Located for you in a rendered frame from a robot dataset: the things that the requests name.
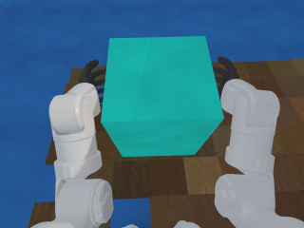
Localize robot left hand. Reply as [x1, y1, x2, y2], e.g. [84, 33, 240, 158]
[79, 59, 106, 103]

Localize right robot upper arm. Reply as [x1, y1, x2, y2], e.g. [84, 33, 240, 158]
[214, 174, 304, 228]

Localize robot right hand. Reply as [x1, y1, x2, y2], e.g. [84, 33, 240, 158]
[212, 56, 239, 100]

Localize robot left forearm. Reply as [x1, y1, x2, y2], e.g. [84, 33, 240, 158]
[48, 83, 103, 217]

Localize carton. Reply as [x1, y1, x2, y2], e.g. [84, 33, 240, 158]
[101, 36, 224, 158]

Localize left robot upper arm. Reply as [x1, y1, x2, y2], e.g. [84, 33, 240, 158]
[30, 179, 114, 228]

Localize robot right forearm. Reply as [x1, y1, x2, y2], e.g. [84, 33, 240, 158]
[220, 79, 280, 207]

